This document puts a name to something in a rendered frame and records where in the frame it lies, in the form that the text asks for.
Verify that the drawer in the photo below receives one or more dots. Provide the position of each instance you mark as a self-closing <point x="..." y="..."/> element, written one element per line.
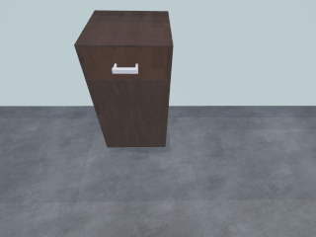
<point x="100" y="61"/>

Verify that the handle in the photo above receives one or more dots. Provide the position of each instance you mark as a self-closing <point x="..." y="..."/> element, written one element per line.
<point x="125" y="70"/>

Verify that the cabinet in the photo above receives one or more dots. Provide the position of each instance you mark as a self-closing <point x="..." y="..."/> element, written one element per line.
<point x="131" y="112"/>

